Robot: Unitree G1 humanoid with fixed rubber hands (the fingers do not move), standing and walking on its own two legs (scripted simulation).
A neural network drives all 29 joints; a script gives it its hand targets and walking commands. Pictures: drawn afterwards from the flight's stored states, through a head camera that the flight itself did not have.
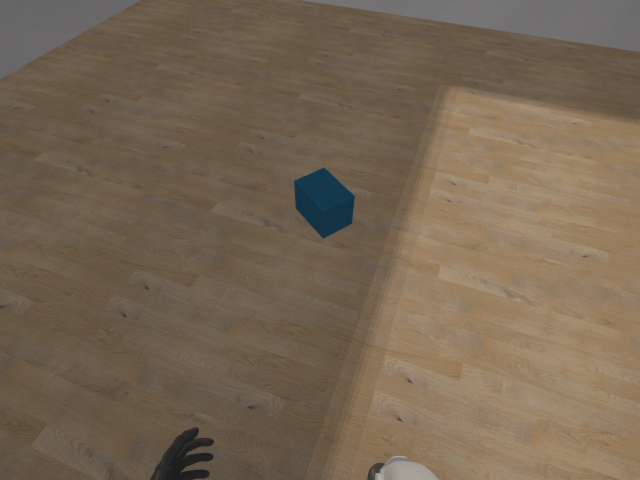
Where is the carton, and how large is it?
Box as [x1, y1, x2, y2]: [294, 168, 354, 238]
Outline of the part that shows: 324,168 294,181 296,208 323,238 351,223 354,196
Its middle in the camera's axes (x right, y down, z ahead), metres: +0.01 -0.16 +1.65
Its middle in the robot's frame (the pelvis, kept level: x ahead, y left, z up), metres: +1.25 -0.09 -0.70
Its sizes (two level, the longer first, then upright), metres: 0.213 0.151 0.163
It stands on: the floor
